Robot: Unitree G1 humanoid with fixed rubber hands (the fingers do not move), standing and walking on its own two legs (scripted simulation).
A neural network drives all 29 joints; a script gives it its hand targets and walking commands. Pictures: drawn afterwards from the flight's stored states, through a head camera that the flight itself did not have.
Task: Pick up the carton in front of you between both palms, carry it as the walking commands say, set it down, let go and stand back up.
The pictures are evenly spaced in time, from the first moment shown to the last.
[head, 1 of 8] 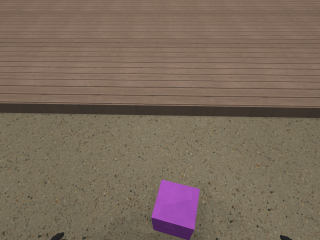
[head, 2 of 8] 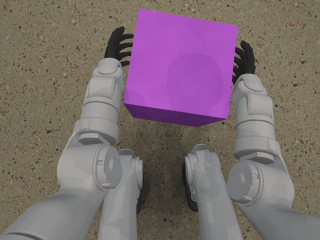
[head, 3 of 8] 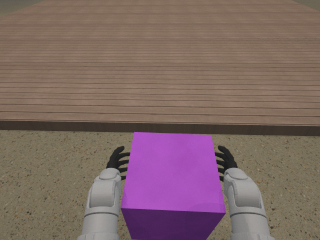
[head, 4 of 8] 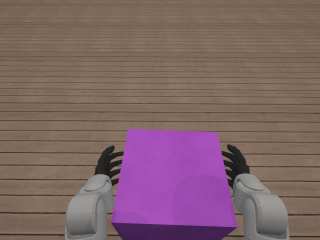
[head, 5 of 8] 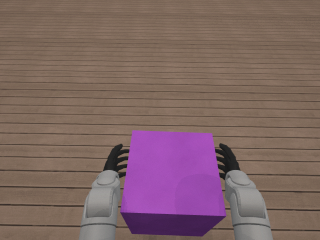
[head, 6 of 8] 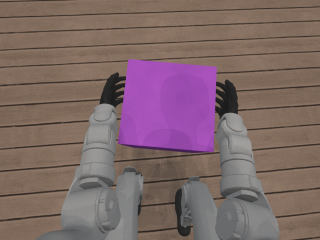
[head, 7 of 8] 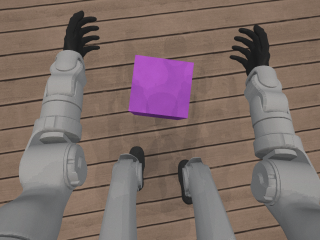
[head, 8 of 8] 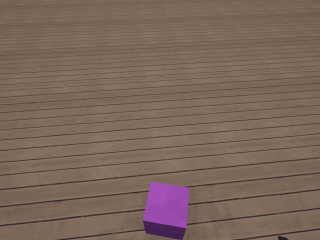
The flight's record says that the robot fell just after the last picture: no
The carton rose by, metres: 0.89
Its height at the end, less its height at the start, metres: +0.12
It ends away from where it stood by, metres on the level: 2.80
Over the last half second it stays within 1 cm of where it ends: yes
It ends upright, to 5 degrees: yes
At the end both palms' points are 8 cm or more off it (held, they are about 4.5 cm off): yes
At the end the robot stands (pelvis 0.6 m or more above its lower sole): yes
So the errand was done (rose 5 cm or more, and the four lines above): yes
